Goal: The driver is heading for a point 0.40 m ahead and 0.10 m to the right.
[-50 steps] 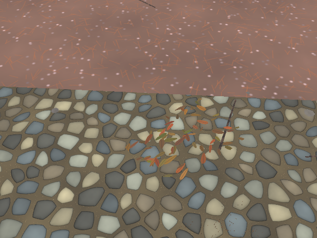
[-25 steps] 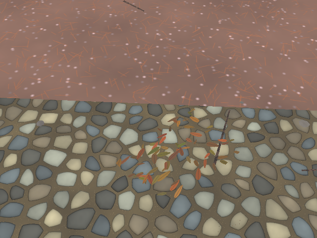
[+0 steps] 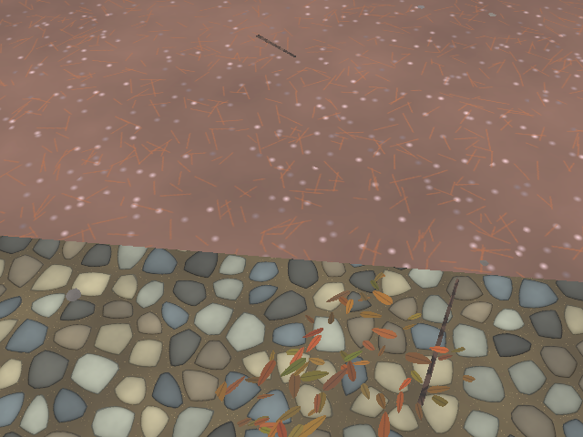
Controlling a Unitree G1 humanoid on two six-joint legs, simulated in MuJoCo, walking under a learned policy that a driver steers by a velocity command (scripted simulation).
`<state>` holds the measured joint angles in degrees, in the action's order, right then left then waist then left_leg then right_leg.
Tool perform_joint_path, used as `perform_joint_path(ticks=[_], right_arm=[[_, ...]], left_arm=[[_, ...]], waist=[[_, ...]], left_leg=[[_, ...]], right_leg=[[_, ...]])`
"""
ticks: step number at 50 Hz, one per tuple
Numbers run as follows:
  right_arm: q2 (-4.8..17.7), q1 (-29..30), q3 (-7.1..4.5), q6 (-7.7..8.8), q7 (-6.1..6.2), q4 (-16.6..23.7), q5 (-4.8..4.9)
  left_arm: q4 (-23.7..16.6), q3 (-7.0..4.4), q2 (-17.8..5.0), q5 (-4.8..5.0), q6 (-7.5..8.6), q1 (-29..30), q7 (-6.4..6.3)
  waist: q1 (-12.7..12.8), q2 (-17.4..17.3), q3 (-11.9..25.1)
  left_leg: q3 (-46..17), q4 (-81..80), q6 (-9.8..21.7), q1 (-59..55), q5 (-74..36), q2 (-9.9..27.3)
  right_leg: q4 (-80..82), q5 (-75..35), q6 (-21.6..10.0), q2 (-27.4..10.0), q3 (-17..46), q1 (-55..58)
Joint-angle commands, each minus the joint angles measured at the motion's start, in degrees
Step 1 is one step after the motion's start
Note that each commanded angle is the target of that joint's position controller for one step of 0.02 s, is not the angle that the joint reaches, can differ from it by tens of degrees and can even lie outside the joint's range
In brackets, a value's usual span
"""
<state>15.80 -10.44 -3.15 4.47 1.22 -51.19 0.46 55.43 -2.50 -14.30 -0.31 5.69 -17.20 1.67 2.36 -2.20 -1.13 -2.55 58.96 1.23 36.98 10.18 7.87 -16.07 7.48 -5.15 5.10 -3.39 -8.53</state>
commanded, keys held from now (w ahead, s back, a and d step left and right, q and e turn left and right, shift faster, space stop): w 0.02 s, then no key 0.22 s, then e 0.24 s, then w+e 0.14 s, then no key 0.38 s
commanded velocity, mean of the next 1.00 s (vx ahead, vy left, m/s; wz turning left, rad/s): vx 0.18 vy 0.00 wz -0.20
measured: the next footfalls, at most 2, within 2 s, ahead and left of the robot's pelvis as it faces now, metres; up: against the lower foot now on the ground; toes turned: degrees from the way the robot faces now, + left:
left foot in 0.24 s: +0.32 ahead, +0.15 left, +0.00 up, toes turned +1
right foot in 0.68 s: +0.22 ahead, -0.08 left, +0.00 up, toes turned -16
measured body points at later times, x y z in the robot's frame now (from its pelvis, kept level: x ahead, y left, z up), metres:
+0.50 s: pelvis +0.18 +0.05 -0.01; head +0.22 +0.05 +0.44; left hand +0.28 +0.33 -0.15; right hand +0.30 -0.22 -0.13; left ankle +0.28 +0.15 -0.75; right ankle +0.17 -0.09 -0.69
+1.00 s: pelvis +0.25 -0.01 +0.00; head +0.27 -0.03 +0.45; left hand +0.38 +0.23 -0.13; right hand +0.33 -0.29 -0.14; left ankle +0.35 +0.12 -0.73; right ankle +0.18 -0.07 -0.75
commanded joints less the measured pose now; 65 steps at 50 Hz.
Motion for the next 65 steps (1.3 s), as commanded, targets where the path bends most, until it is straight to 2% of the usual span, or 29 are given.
perform_joint_path(ticks=[1, 5, 8, 10, 12, 13, 14, 15, 16, 18, 20, 24, 29, 31, 33, 34, 35, 36, 37, 39, 41, 45, 50, 52, 53, 54, 56, 60, 65], right_arm=[[3.28, -0.16, -0.86, 0.22, 0.04, 2.76, -0.55], [0.85, 7.72, 0.27, 1.21, -1.01, 4.62, -0.60], [1.86, 10.01, 0.31, 1.31, -1.90, 5.71, -0.28], [3.91, 8.54, -0.22, 1.55, -2.32, 5.80, -0.60], [7.33, -0.06, -1.53, 2.04, -2.05, 2.90, -1.41], [11.78, -5.22, -2.33, 2.16, -1.65, 2.10, -2.61], [11.22, -7.58, -2.00, 1.10, -1.43, 1.37, -2.44], [7.20, -9.01, -1.06, 0.23, -1.64, 1.74, -1.33], [8.02, -5.08, -1.18, -0.27, -1.44, 2.85, -0.66], [6.11, 3.49, -0.41, -0.77, -0.50, 4.27, -1.04], [5.95, 7.08, -0.54, -1.27, -0.15, 4.21, -2.01], [7.06, 7.93, -1.34, -1.97, 1.16, 3.82, -1.70], [10.09, 8.59, -2.73, -2.33, 1.28, 3.78, 0.54], [10.38, 9.73, -2.95, -2.56, 0.98, 4.05, 1.53], [6.62, 9.88, -2.01, -3.26, 0.61, 3.65, 1.38], [2.51, 8.97, -0.96, -3.46, -0.16, 3.64, 0.43], [1.62, 10.53, -0.73, -3.09, -0.22, 6.07, -1.01], [4.35, 13.39, -1.38, -2.35, -0.26, 6.48, -0.28], [6.00, 11.30, -1.88, -2.28, -0.36, 5.73, 0.42], [6.85, 8.90, -2.52, -2.48, 0.02, 2.62, -0.85], [4.67, 7.70, -2.29, -2.73, -0.23, 1.06, -1.06], [1.73, 11.33, -1.01, -2.88, -0.45, 0.97, -0.31], [3.30, 10.63, -1.08, -3.25, -0.51, -0.19, -0.12], [4.68, 7.29, -1.37, -2.85, -0.41, -1.78, -1.20], [7.82, 5.69, -2.00, -2.79, -0.03, -2.34, -1.56], [8.10, 6.33, -2.02, -2.99, 0.07, -3.18, -1.06], [3.71, 8.22, -1.29, -3.41, -0.35, -3.39, -0.13], [4.05, 8.17, -1.18, -2.99, -0.56, -5.21, -0.50], [4.23, 8.71, -1.03, -3.25, -0.19, -6.68, -0.34]], left_arm=[[-3.65, -1.62, -8.88, 0.25, 0.93, 2.95, -1.31], [-1.92, -1.27, -9.08, 0.35, -0.13, -1.29, -1.99], [-0.49, -1.16, -9.01, 0.61, -1.49, -3.33, -2.15], [-0.25, -1.38, -9.55, 0.75, -2.31, -2.39, -2.32], [-0.56, -1.24, -9.04, 0.69, -2.74, -1.36, -2.46], [-1.39, -0.19, -6.34, -0.57, -2.30, -4.79, -2.28], [0.71, 1.87, 0.19, -0.30, -2.02, -13.30, -1.81], [1.37, 0.86, -4.37, 1.36, -2.24, -12.05, -1.83], [-1.24, -0.72, -9.45, 2.47, -2.79, -5.33, -2.22], [-2.48, -1.44, -8.51, 2.14, -5.01, -0.81, -3.66], [-2.97, -1.58, -6.30, 1.51, -7.24, -2.25, -4.50], [-5.31, -2.02, -5.15, 1.09, -8.39, -1.41, -4.56], [-7.24, -2.83, -6.40, 1.02, -7.78, 0.64, -2.78], [-6.32, -3.29, -6.38, 1.06, -7.59, -1.48, -2.21], [-3.59, -3.68, -5.57, 0.66, -7.61, -5.42, -2.26], [-3.48, -4.22, -7.93, 0.56, -7.33, -7.56, -2.85], [-5.95, -5.08, -14.81, 0.52, -6.82, -6.78, -3.39], [-6.97, -4.71, -14.33, -1.79, -5.23, -5.28, -3.06], [-7.73, -4.28, -12.61, -1.51, -4.00, -1.81, -3.21], [-8.06, -3.11, -8.66, 0.37, -3.26, 2.32, -3.42], [-7.48, -1.71, -5.20, -0.21, -2.92, 2.84, -3.75], [-5.87, -2.23, -7.95, -0.34, -3.34, 1.10, -4.12], [-3.90, -2.16, -7.28, 0.57, -4.28, 2.51, -3.72], [-2.75, -2.10, -6.77, 0.78, -4.22, 2.00, -3.47], [-2.65, -1.91, -5.82, -0.46, -3.78, 0.35, -3.23], [-1.36, -1.98, -4.81, -0.44, -3.69, -4.54, -3.11], [-1.16, -1.94, -5.57, 0.25, -4.33, 1.05, -3.34], [-0.48, -1.98, -5.38, 0.13, -5.98, 2.28, -3.74], [1.18, -1.87, -5.03, 0.16, -6.15, 2.72, -3.63]], waist=[[-2.25, 3.90, -2.52], [0.70, 3.62, -2.52], [1.24, 5.02, -0.91], [-0.50, 6.15, 1.04], [-4.73, 4.69, 5.73], [-4.48, -1.20, 13.47], [-2.92, -12.50, 21.88], [-5.33, -8.88, 25.20], [-5.66, -5.72, 18.61], [-2.86, -2.13, 9.54], [-0.49, -5.44, 5.87], [-0.44, -5.40, 6.37], [-0.18, -6.09, 7.19], [1.63, -4.96, 5.87], [2.94, 0.50, 2.63], [2.41, 10.71, 1.65], [0.83, 19.75, -1.08], [1.60, 14.81, -0.87], [-0.89, 13.63, -1.10], [-2.42, 10.12, 0.78], [-3.66, 8.00, 2.89], [-1.46, 8.43, 4.01], [-1.20, 8.80, 2.78], [-2.90, 5.31, 3.49], [-1.45, 1.47, 5.88], [1.85, -3.04, 8.42], [-1.18, -1.30, 5.41], [-1.19, -0.59, 4.89], [-1.46, 1.08, 4.32]], left_leg=[[-1.24, -8.66, -1.62, 1.90, -9.87, 1.85], [2.82, -23.51, -2.18, -5.84, -19.09, -2.53], [2.17, -28.33, -1.31, -7.23, -17.47, -4.30], [1.33, -31.12, 0.33, -9.76, -13.36, -5.21], [2.21, -36.68, 2.79, -21.95, -21.97, -6.05], [-5.04, -30.61, 6.44, -38.20, -47.61, 2.90], [-18.33, -28.55, 16.84, -54.78, -58.16, 16.05], [-21.94, -31.07, 18.08, -53.15, -48.43, 16.84], [-18.30, -34.29, 15.82, -46.58, -38.13, 14.66], [-11.49, -39.85, 12.51, -32.24, -20.37, 11.18], [-5.94, -44.49, 11.60, -21.14, -10.26, 8.18], [-0.92, -46.45, 13.17, -19.28, -7.13, 9.06], [-0.02, -50.71, 10.30, -19.41, 15.52, 10.76], [1.50, -49.70, 8.17, -18.43, 21.11, 10.53], [6.67, -39.57, 4.89, -15.53, 19.40, 5.61], [12.70, -22.84, 0.71, -8.62, 16.98, 0.30], [12.52, -9.53, -3.00, 7.59, 25.30, -7.92], [3.74, -2.18, -2.41, 6.86, 23.96, -6.80], [2.15, -0.62, -2.18, 6.86, 18.38, -5.19], [1.61, -2.28, -2.73, 3.69, 10.65, -3.79], [1.70, -5.04, -3.31, -2.33, 3.94, -3.86], [3.29, -18.58, -3.31, -9.29, -0.45, -5.16], [3.70, -28.91, -1.59, -15.94, 0.36, -5.51], [1.88, -37.81, 0.31, -25.57, -16.60, -4.39], [-1.49, -35.03, 1.62, -32.28, -32.06, -0.74], [-1.78, -30.50, 5.08, -36.64, -33.62, 0.25], [-0.66, -30.82, 4.54, -32.42, -25.31, -2.05], [-0.16, -30.87, 3.69, -30.24, -23.22, -2.87], [0.06, -30.57, 3.67, -29.99, -21.54, -3.20]], right_leg=[[12.33, 0.35, -8.86, -16.45, 12.53, -4.22], [8.37, -15.65, -6.16, -13.30, 5.16, -3.52], [2.90, -21.36, -5.31, -14.93, 5.71, 3.12], [-1.93, -24.36, -3.93, -16.41, 7.46, 7.20], [-12.99, -27.62, -0.98, -12.79, 6.30, 7.34], [-24.72, -13.62, 1.39, -9.13, 5.19, -1.53], [-41.98, 23.21, 5.33, -2.36, 3.68, -16.69], [-49.77, 34.99, 6.10, -2.58, 9.29, -19.68], [-53.87, 32.98, 6.33, -3.99, 9.09, -23.73], [-51.53, 26.08, 7.49, -7.84, 7.85, -23.99], [-47.65, 21.35, 8.48, -8.41, 5.56, -17.48], [-40.81, 16.59, 8.17, -9.30, 3.61, -15.27], [-29.63, 13.67, 4.13, -9.01, 0.04, -9.69], [-22.25, 11.82, 1.86, -8.07, -2.21, -5.20], [-10.71, 11.21, -1.05, -5.42, -2.36, 0.75], [-1.94, 12.68, -4.56, -13.74, 11.34, 5.15], [2.32, 8.00, -11.79, -25.53, 32.69, 7.55], [4.95, 3.61, -14.80, -27.52, 34.24, 2.67], [3.86, -1.71, -12.21, -25.16, 27.61, 3.13], [2.17, -10.21, -6.60, -20.15, 18.16, 4.24], [-0.15, -25.91, -4.97, -17.60, 11.59, 3.45], [-2.55, -33.85, -4.15, -15.78, 7.18, 5.07], [-4.93, -29.96, -5.35, -17.25, 10.27, 4.91], [-7.08, -22.83, -2.10, -14.49, 9.95, 2.42], [-9.11, -15.79, 0.04, -11.22, 8.24, -0.19], [-7.10, -8.14, 2.14, -8.78, 7.21, -3.24], [-7.42, -3.33, 3.46, -6.92, 5.19, -2.96], [-8.40, -5.99, 3.01, -7.34, 5.28, -1.23], [-8.43, -5.99, 3.23, -7.51, 5.07, -0.88]])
